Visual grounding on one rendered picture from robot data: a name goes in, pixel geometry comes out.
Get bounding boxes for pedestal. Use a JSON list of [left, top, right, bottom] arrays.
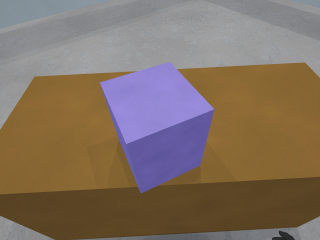
[[0, 62, 320, 240]]

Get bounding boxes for carton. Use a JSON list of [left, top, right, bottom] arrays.
[[100, 62, 215, 194]]

